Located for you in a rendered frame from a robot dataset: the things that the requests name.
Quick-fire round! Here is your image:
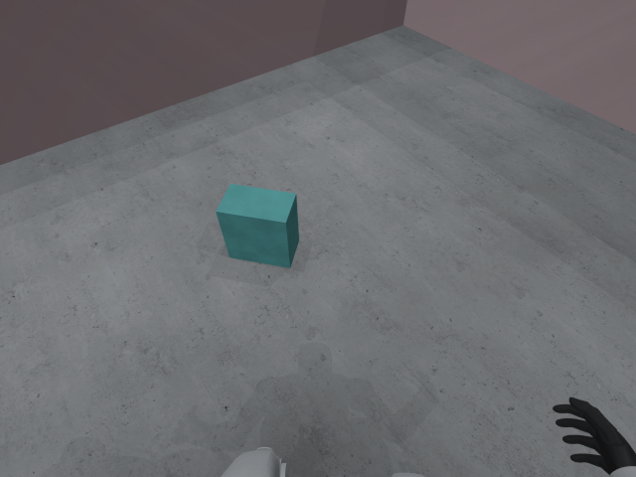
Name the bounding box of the carton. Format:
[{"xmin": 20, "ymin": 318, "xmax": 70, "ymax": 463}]
[{"xmin": 216, "ymin": 184, "xmax": 299, "ymax": 268}]

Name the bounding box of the right robot hand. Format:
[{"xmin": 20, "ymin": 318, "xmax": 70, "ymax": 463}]
[{"xmin": 553, "ymin": 397, "xmax": 636, "ymax": 475}]

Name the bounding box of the left robot thigh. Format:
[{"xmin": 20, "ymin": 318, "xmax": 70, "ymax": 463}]
[{"xmin": 221, "ymin": 450, "xmax": 287, "ymax": 477}]

